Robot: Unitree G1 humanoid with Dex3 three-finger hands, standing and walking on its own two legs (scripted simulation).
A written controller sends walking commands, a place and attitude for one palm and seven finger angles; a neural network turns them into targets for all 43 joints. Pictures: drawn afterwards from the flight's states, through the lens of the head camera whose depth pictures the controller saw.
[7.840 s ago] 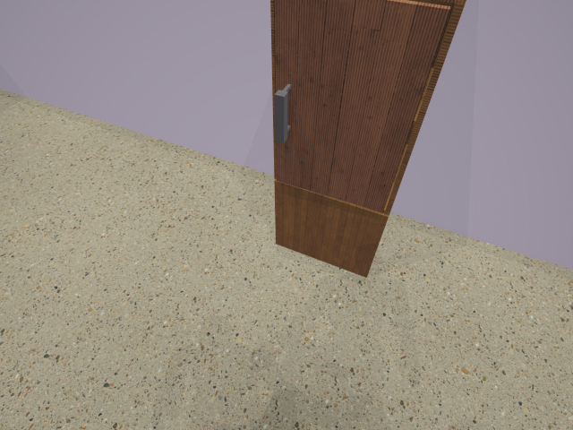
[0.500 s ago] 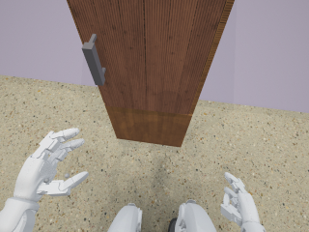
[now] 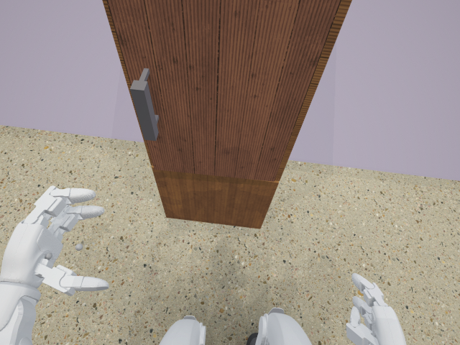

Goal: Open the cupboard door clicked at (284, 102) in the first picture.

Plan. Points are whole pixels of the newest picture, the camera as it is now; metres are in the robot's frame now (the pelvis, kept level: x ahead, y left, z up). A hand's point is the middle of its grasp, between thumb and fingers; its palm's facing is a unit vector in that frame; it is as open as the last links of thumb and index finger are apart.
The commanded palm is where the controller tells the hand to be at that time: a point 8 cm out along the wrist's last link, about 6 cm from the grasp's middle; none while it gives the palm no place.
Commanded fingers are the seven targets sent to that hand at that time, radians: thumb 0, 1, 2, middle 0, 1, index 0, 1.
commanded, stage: raise the hand with hooked fingers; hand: left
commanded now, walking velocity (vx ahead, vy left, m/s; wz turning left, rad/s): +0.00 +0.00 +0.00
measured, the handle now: (148, 105) +0.57 +0.21 +0.04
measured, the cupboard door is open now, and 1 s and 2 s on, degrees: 1 1 1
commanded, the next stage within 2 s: move the hooked fingers beside the handle in 0.90 s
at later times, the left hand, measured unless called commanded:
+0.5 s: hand (59, 210) +0.31 +0.29 +0.05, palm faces -0.04 -1.00 -0.03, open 14.0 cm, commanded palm +0.28 +0.33 +0.06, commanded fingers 0.00 -0.50 0.30 -0.30 -1.20 -0.30 -1.20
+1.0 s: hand (65, 215) +0.30 +0.28 +0.06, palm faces -0.02 -1.00 -0.05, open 14.0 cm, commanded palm +0.27 +0.32 +0.06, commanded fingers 0.00 -0.50 0.30 -0.30 -1.20 -0.30 -1.20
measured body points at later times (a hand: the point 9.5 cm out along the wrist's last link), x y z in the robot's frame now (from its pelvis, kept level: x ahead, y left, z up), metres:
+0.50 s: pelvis +0.01 +0.02 +0.01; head +0.10 +0.04 +0.45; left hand +0.30 +0.35 +0.05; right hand +0.17 -0.24 -0.07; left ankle -0.01 +0.08 -0.65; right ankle +0.07 -0.11 -0.65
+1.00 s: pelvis +0.01 +0.01 +0.01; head +0.09 +0.03 +0.45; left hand +0.29 +0.33 +0.06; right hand +0.17 -0.24 -0.07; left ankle -0.01 +0.08 -0.65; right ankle +0.07 -0.11 -0.65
